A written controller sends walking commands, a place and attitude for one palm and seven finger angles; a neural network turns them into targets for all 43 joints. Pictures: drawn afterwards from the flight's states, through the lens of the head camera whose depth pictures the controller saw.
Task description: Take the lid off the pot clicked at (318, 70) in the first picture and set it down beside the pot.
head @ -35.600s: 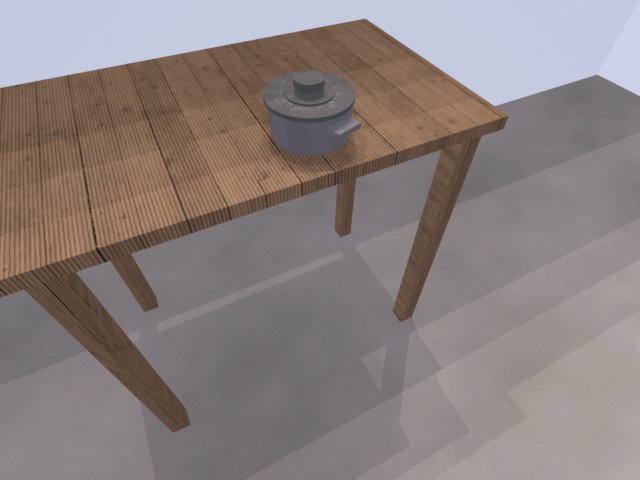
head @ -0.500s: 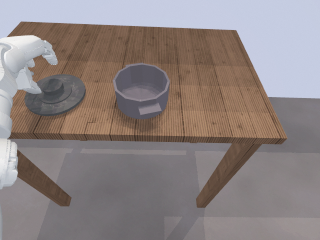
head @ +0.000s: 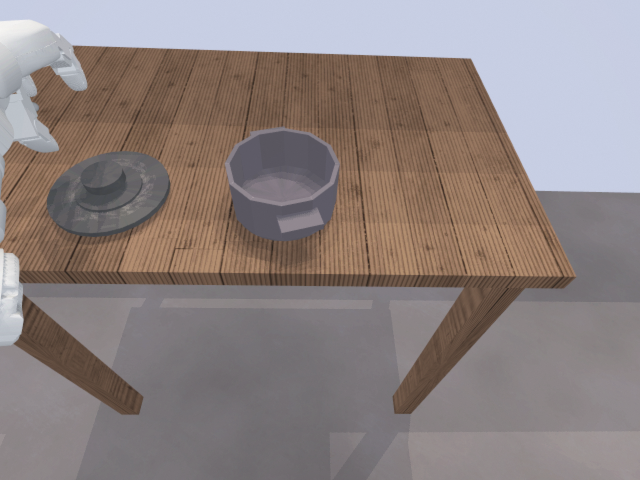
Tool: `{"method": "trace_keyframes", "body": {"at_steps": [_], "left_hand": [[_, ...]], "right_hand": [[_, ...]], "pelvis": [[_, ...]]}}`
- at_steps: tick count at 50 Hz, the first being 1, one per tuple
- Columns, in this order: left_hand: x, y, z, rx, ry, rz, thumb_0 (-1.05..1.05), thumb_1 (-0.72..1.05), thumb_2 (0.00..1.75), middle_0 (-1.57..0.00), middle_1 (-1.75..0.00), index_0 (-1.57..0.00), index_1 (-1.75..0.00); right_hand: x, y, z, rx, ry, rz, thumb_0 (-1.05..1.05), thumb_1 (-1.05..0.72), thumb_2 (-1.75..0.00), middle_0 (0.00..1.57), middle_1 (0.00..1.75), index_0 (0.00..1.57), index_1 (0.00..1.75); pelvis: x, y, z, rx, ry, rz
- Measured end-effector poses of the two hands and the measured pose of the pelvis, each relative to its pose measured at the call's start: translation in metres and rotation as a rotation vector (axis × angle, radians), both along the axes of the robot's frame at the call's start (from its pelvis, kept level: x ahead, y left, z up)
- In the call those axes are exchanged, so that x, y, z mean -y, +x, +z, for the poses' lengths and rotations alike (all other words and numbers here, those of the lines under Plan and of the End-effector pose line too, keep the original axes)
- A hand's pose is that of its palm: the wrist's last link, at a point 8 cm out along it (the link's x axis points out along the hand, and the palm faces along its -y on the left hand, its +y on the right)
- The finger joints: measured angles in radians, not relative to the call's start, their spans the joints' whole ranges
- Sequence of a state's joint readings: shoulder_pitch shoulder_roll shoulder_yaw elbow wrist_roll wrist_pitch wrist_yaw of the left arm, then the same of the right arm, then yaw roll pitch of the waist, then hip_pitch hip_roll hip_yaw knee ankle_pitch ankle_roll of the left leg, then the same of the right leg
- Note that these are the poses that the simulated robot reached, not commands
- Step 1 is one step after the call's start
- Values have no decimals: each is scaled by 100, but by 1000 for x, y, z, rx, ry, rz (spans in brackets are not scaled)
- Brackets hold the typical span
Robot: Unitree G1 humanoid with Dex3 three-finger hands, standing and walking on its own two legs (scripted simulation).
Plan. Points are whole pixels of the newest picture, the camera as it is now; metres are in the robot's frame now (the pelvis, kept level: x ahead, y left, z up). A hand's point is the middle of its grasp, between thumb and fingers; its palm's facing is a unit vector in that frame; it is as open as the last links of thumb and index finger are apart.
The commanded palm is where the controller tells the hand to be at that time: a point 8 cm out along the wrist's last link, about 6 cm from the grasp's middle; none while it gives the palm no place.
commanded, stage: raise the empty hand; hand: left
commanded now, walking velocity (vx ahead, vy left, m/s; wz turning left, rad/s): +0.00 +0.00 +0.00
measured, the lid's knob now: (103, 177) +0.49 +0.28 +0.10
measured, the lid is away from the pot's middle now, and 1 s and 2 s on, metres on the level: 0.24 0.24 0.24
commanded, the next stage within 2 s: draw the hand back to the body in 0.34 s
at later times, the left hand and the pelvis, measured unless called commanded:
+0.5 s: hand (23, 76) +0.47 +0.29 +0.25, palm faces -0.21 -0.07 -0.97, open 11.0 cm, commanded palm +0.45 +0.28 +0.31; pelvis +0.00 +0.00 +0.00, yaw +1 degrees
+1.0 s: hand (39, 116) +0.41 +0.25 +0.25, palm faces +0.06 -0.45 -0.89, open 11.0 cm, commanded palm +0.36 +0.27 +0.30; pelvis -0.01 -0.02 +0.01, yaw +1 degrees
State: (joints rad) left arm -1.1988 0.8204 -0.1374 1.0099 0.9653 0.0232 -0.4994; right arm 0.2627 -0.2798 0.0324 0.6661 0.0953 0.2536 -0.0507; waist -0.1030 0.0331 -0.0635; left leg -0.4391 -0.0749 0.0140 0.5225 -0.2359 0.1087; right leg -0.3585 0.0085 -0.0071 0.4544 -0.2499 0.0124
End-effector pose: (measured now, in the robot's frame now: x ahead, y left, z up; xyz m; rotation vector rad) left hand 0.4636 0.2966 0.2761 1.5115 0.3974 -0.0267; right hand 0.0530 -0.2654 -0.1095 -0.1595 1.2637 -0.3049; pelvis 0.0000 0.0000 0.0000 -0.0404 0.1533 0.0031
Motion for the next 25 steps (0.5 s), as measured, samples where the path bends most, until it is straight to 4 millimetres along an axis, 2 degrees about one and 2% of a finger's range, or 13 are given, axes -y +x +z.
{"method": "trace_keyframes", "body": {"at_steps": [10,15,25], "left_hand": [[-6,-2,26,49,12,41,0,-14,92,-51,-58,-51,-58],[-2,-3,35,53,34,56,0,-14,92,-51,-58,-51,-58],[9,0,33,45,20,57,0,-14,92,-51,-58,-51,-58]], "right_hand": [[-1,12,2,27,3,21,0,-91,-90,20,30,20,30],[-2,17,1,33,11,40,0,-91,-90,20,30,20,30],[-2,19,1,52,22,44,0,-91,-90,20,30,20,30]], "pelvis": [[0,2,1,-6,1,8],[0,1,2,-5,1,18],[5,1,2,0,8,9]]}}
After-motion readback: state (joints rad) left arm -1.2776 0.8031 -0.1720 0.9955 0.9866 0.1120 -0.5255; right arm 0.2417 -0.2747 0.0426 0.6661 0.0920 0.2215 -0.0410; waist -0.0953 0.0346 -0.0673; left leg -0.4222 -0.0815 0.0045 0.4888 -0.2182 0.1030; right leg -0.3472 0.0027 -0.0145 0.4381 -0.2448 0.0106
